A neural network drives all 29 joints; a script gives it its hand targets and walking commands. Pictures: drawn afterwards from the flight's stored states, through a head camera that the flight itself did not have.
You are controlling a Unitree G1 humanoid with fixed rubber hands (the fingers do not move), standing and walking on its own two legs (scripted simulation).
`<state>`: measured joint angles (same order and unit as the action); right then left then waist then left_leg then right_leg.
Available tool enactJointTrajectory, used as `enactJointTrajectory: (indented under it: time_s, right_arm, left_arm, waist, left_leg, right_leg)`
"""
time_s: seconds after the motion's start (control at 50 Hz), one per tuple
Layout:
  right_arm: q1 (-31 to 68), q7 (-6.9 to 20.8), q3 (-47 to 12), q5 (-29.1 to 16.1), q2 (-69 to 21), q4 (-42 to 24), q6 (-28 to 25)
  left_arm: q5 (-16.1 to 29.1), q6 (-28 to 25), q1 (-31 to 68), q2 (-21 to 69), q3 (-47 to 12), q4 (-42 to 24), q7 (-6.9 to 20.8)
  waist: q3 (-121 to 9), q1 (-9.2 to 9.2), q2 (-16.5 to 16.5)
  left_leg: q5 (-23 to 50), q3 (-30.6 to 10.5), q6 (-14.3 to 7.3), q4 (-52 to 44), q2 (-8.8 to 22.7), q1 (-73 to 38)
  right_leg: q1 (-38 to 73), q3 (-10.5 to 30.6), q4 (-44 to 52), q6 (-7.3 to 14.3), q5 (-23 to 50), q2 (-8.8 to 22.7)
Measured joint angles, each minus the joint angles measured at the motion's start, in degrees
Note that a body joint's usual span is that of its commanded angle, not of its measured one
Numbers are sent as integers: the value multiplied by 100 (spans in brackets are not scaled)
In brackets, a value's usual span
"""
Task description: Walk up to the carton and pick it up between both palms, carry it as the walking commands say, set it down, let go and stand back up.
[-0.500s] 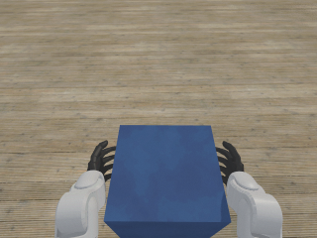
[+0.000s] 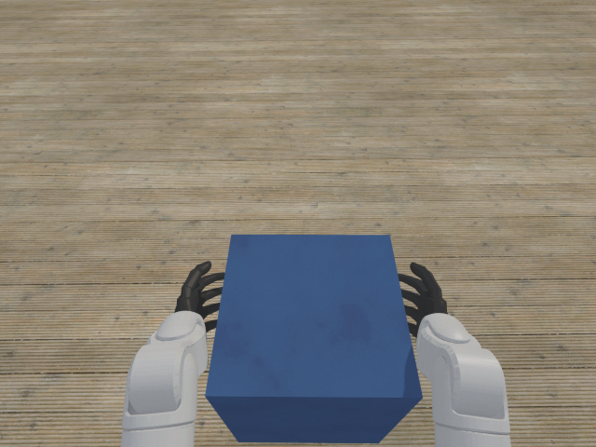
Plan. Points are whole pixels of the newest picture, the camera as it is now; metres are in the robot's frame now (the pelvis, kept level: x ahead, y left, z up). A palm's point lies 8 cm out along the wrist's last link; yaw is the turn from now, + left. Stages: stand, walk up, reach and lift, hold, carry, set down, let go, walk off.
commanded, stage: carry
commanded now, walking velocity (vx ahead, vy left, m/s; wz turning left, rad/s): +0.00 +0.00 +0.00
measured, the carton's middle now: (309, 345) +0.27 +0.00 +0.00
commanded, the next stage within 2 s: hold in 1.98 s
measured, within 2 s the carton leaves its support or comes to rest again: neither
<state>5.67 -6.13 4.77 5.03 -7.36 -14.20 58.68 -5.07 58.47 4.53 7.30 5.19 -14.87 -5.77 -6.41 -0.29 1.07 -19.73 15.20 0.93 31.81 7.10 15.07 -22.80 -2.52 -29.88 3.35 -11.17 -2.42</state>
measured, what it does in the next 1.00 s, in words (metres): stands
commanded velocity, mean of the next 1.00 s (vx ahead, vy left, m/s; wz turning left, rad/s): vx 0.00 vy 0.00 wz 0.00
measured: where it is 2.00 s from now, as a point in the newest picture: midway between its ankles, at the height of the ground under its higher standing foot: outside the picture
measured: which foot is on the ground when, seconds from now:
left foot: down 0.00-1.00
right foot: down 0.00-1.00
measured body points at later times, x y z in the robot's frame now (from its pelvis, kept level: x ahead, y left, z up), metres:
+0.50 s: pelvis +0.01 +0.03 +0.00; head +0.00 +0.03 +0.45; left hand +0.30 +0.18 +0.06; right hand +0.29 -0.13 +0.06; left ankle -0.04 +0.11 -0.73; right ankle +0.04 -0.08 -0.73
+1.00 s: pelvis +0.01 +0.04 +0.00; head +0.00 +0.04 +0.45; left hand +0.30 +0.19 +0.05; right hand +0.30 -0.11 +0.05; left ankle -0.04 +0.11 -0.73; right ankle +0.04 -0.08 -0.73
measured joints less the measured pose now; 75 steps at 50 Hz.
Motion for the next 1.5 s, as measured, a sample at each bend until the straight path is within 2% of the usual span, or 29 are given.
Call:
enactJointTrajectory:
  time_s: [0.24, 0.4, 1.12, 1.5]
  right_arm:
    - [56, 89, 48, 107, -3, 480, -480]
    - [60, 127, 63, 137, -3, 566, -643]
    - [70, 208, 130, 233, -3, 958, -990]
    - [-45, 156, 70, 136, 3, 593, -748]
  left_arm:
    - [-120, -458, 64, 1, 40, 463, 78]
    - [-158, -600, 84, 2, 35, 543, 99]
    - [-215, -927, 155, 6, 68, 969, 137]
    - [-115, -682, 52, 1, 1, 606, 75]
  waist:
    - [22, -13, -40]
    - [29, -19, -67]
    - [97, -3, -83]
    - [91, 11, -90]
  left_leg:
    - [29, 38, -93, -199, -120, -150]
    - [-2, 76, -154, -253, -190, -219]
    - [-180, 135, -317, -75, -316, -262]
    - [-183, 152, -362, -16, -347, -232]
  right_leg:
    - [131, 44, 147, -108, 30, 86]
    - [167, 88, 145, -181, -3, 142]
    - [164, 172, -90, -345, -146, 280]
    - [130, 194, -146, -374, -130, 317]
